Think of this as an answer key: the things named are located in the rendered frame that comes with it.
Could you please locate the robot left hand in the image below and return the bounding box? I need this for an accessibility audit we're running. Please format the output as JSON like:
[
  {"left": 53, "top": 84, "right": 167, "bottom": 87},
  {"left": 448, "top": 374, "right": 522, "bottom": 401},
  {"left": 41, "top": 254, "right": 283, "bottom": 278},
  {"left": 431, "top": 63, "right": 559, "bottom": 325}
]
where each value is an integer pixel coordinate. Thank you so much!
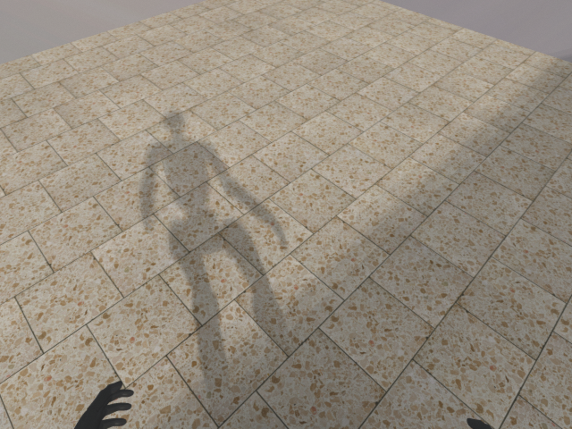
[{"left": 74, "top": 381, "right": 134, "bottom": 429}]

